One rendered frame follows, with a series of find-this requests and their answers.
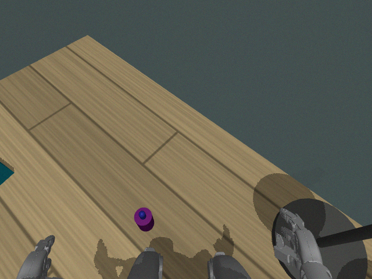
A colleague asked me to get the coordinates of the right robot hand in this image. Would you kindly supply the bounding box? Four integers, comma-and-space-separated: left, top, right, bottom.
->
274, 208, 323, 270

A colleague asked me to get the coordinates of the coat stand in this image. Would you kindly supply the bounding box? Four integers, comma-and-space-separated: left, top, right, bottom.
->
272, 198, 372, 279

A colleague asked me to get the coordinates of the right robot arm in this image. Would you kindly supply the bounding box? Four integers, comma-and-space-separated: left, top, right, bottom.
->
300, 262, 332, 279

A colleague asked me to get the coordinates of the left robot hand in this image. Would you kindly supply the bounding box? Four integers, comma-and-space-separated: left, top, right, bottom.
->
16, 235, 63, 279

